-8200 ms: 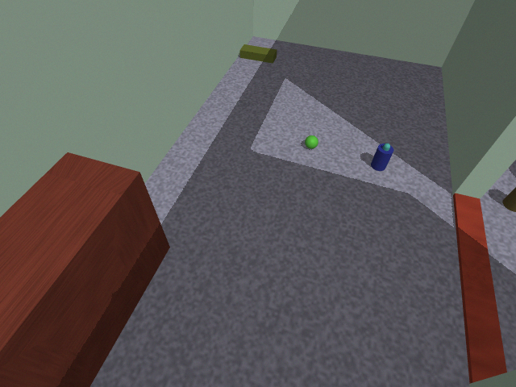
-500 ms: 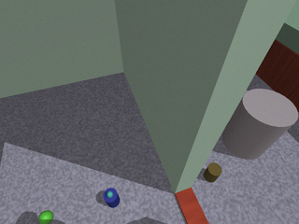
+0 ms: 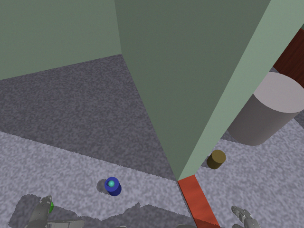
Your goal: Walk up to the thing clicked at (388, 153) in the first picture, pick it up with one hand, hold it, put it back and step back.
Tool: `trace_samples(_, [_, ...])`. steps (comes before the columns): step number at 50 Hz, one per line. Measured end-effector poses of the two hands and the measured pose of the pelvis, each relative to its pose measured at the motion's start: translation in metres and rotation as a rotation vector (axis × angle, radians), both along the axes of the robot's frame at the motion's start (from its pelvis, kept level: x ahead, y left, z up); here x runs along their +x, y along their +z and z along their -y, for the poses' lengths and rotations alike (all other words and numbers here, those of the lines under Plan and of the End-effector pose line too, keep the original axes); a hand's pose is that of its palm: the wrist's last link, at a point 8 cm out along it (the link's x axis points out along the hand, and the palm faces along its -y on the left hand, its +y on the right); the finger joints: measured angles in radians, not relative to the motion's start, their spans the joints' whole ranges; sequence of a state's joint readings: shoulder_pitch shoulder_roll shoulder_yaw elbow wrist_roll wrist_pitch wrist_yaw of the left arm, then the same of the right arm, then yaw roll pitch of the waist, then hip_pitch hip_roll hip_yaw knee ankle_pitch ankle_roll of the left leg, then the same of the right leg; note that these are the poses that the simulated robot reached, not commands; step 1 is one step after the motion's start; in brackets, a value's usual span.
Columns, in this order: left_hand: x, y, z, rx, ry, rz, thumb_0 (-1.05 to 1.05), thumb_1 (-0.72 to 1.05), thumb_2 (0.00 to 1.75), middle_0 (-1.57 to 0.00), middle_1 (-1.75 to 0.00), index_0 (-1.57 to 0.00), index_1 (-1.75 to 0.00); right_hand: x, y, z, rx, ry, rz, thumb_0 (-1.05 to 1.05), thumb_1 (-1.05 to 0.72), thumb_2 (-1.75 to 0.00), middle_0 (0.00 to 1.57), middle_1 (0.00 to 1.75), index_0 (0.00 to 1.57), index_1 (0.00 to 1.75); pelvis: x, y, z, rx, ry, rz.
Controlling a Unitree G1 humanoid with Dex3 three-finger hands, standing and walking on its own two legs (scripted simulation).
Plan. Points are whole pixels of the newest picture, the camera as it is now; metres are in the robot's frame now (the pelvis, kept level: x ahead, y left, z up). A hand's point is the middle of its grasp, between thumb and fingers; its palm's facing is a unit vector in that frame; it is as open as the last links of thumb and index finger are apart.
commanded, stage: go down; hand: left
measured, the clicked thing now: (113, 186) +0.37 +0.22 -0.68
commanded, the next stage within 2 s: none
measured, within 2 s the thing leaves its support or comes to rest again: neither
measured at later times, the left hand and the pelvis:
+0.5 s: hand (60, 226) +0.15 +0.27 -0.17, palm faces +0.06 -0.94 -0.34, open 17.1 cm; pelvis +0.00 +0.02 -0.05, yaw +0 degrees
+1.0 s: hand (55, 211) +0.20 +0.33 -0.25, palm faces +0.15 -0.95 -0.27, open 17.1 cm; pelvis -0.05 +0.01 -0.16, yaw +0 degrees
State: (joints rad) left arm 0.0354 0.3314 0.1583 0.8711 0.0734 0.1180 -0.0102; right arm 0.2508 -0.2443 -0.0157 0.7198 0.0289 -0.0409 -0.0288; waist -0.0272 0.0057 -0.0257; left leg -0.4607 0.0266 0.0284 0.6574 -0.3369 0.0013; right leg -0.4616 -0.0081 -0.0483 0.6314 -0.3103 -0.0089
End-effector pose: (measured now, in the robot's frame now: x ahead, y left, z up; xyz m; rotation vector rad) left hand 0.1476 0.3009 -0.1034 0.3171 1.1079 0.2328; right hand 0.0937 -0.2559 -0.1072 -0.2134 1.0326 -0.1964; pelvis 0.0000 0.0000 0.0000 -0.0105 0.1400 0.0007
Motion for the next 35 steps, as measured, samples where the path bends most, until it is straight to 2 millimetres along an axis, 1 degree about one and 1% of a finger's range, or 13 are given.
trace_samples(4, [-0.006, -0.01, -0.004, -0.013, 0.017, -0.009, 0.0, -0.13, 0.14, -0.07, -0.05, -0.08, -0.05, 0.015, -0.002, -0.005, -0.015, 0.02, 0.059, 0.01, -0.88, -0.89, 0.21, 0.3, 0.21, 0.3, 0.001, -0.009, -0.006, -0.005, 0.001, -0.026])
trace_samples(7, [-0.007, -0.017, -0.005, -0.029, 0.021, 0.02, 0.0, -0.26, 0.11, -0.08, -0.06, -0.08, -0.05, 0.026, -0.004, -0.008, -0.031, 0.039, 0.095, 0.01, -0.86, -0.89, 0.21, 0.3, 0.21, 0.3, 0.002, -0.018, -0.01, -0.01, 0.003, -0.048])
trace_samples(13, [-0.006, -0.024, -0.007, -0.039, 0.003, 0.065, 0.0, -0.42, 0.08, -0.09, -0.07, -0.09, -0.07, 0.046, -0.007, -0.016, -0.051, 0.067, 0.16, 0.01, -0.82, -0.88, 0.21, 0.3, 0.21, 0.3, 0.003, -0.032, -0.015, -0.02, 0.006, -0.075])
trace_samples(18, [-0.009, -0.025, -0.011, -0.029, 0.002, 0.065, 0.0, -0.47, 0.06, -0.1, -0.06, -0.09, -0.07, 0.058, -0.008, -0.023, -0.054, 0.084, 0.209, 0.01, -0.81, -0.88, 0.21, 0.3, 0.21, 0.3, 0.003, -0.04, -0.017, -0.029, 0.012, -0.095])
trace_samples(23, [-0.014, -0.028, -0.014, -0.024, 0.011, 0.057, 0.0, -0.49, 0.06, -0.1, -0.06, -0.09, -0.07, 0.064, -0.013, -0.028, -0.054, 0.099, 0.242, 0.01, -0.8, -0.87, 0.21, 0.3, 0.21, 0.3, 0.003, -0.048, -0.017, -0.036, 0.015, -0.119])
trace_samples(28, [-0.017, -0.034, -0.015, -0.026, 0.022, 0.076, 0.0, -0.49, 0.07, -0.1, -0.07, -0.09, -0.08, 0.064, -0.022, -0.03, -0.058, 0.105, 0.257, 0.01, -0.8, -0.87, 0.21, 0.3, 0.21, 0.3, 0.0, -0.058, -0.016, -0.04, 0.017, -0.141])
trace_samples(35, [-0.021, -0.044, -0.02, -0.029, 0.037, 0.114, 0.0, -0.47, 0.08, -0.09, -0.07, -0.09, -0.08, 0.058, -0.036, -0.028, -0.066, 0.113, 0.257, 0.01, -0.81, -0.88, 0.21, 0.3, 0.21, 0.3, -0.008, -0.073, -0.013, -0.041, 0.019, -0.169])
